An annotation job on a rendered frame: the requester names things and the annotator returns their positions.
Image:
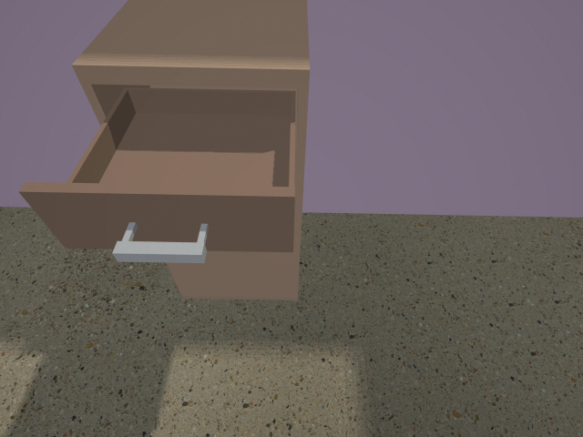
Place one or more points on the handle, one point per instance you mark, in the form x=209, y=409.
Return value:
x=171, y=252

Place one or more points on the cabinet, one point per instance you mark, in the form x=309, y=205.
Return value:
x=212, y=44

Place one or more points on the drawer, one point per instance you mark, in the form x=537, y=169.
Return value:
x=171, y=159

